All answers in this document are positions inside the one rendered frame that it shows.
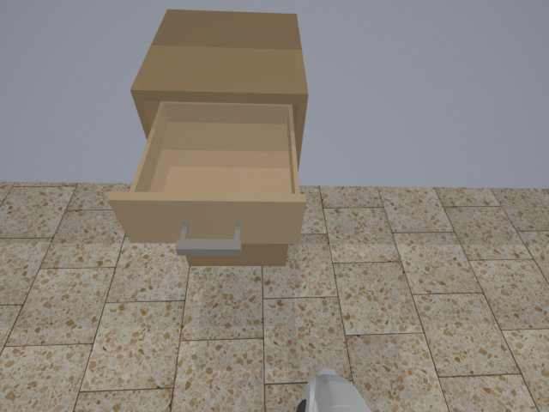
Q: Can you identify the handle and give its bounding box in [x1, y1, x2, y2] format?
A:
[175, 222, 242, 256]

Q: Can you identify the robot right thigh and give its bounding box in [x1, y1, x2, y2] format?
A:
[306, 374, 371, 412]

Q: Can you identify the cabinet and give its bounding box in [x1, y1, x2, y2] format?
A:
[130, 9, 309, 266]

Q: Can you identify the drawer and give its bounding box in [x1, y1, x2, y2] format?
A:
[107, 101, 306, 244]

